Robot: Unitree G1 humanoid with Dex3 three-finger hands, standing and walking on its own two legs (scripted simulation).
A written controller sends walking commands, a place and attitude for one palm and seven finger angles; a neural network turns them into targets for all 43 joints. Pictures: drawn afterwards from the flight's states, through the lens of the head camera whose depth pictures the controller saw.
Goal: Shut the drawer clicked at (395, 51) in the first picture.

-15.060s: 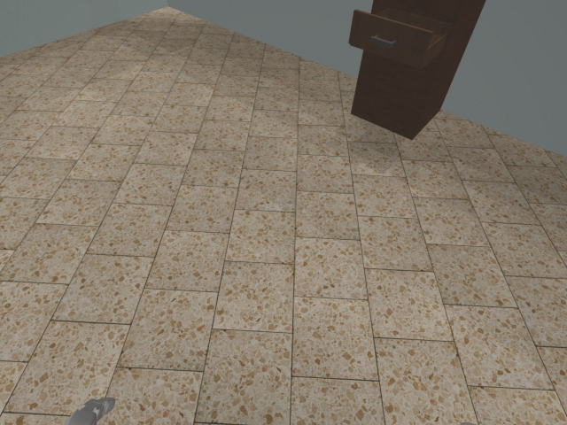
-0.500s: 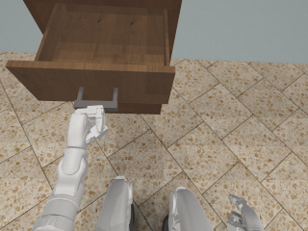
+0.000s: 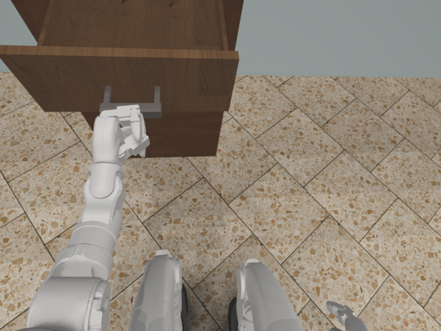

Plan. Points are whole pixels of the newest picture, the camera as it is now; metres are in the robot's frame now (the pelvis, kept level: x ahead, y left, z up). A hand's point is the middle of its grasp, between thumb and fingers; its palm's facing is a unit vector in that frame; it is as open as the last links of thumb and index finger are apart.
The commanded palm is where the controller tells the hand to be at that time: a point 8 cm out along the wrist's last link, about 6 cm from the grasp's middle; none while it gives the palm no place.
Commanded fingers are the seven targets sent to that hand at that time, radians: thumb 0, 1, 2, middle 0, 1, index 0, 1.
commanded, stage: push the drawer shut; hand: left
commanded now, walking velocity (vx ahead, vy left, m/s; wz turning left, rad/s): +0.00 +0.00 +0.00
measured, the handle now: (132, 101) +0.52 +0.17 +0.02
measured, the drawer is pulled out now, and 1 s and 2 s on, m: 0.15 0.04 0.00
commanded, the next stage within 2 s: pull the fist back off the drawer in 1.66 s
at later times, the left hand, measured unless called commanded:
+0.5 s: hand (148, 107) +0.51 +0.14 +0.01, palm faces +0.07 -1.00 -0.05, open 3.0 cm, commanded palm +0.50 +0.16 +0.02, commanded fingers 0.00 0.90 0.90 -1.40 -1.60 -1.40 -1.60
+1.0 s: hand (150, 84) +0.57 +0.14 +0.02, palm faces +0.08 -1.00 -0.05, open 3.2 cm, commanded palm +0.56 +0.15 +0.02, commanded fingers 0.00 0.90 0.90 -1.40 -1.60 -1.40 -1.60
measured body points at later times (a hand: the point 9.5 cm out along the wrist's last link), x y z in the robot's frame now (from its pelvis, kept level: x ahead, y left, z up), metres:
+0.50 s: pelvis +0.00 -0.01 -0.01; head +0.17 +0.02 +0.40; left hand +0.50 +0.19 +0.02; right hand +0.05 -0.27 -0.13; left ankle +0.09 +0.09 -0.55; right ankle +0.03 -0.12 -0.55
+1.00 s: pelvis +0.01 -0.01 -0.02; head +0.20 +0.02 +0.39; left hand +0.56 +0.19 +0.02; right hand +0.02 -0.28 -0.13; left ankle +0.09 +0.09 -0.55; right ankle +0.03 -0.12 -0.55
